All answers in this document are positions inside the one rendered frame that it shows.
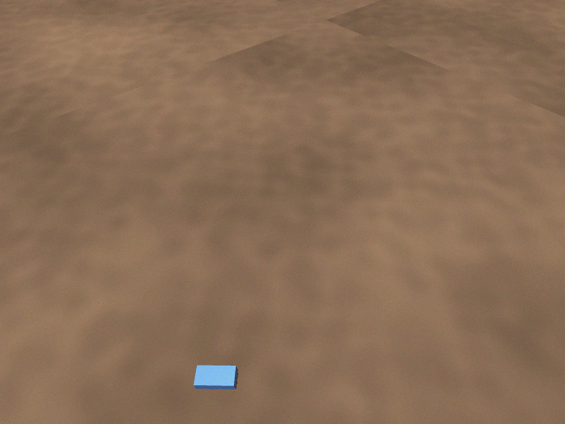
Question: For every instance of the small box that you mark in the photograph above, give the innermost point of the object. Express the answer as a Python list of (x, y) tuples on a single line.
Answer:
[(215, 377)]

